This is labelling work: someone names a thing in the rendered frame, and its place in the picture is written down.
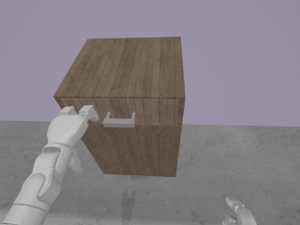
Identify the handle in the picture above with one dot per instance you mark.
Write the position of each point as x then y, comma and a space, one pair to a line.
119, 122

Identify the right robot hand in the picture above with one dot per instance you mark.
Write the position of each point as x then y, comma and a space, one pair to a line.
244, 216

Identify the cabinet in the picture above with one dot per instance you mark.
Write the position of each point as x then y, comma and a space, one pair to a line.
130, 68

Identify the left robot hand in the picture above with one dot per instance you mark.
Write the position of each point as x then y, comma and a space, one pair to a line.
68, 128

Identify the left robot forearm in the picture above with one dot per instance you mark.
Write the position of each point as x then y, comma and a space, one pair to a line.
41, 188

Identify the drawer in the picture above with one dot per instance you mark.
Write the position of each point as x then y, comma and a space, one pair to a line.
148, 111

